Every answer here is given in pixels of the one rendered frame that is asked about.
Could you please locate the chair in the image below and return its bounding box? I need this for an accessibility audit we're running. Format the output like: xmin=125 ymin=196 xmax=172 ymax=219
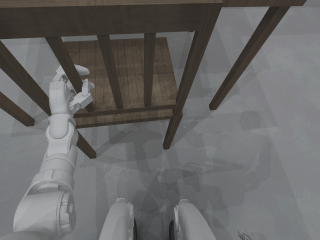
xmin=0 ymin=0 xmax=224 ymax=159

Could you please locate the robot left hand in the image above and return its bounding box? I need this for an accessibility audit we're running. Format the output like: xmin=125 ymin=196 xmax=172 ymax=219
xmin=48 ymin=64 xmax=95 ymax=117

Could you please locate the robot left thigh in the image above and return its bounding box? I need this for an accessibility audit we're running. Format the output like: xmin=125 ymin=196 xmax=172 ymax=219
xmin=98 ymin=202 xmax=134 ymax=240

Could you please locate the robot right hand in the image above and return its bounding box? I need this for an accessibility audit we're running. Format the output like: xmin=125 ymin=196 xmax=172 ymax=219
xmin=238 ymin=230 xmax=260 ymax=240

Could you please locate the robot left upper arm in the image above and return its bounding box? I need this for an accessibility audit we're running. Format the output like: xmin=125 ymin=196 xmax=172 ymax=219
xmin=0 ymin=190 xmax=77 ymax=240

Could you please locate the left robot shin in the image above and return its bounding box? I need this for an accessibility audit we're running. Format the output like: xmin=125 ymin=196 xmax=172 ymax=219
xmin=109 ymin=198 xmax=134 ymax=240

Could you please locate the left robot forearm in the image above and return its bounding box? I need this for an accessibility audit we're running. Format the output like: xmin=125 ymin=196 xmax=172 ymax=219
xmin=13 ymin=113 xmax=79 ymax=232

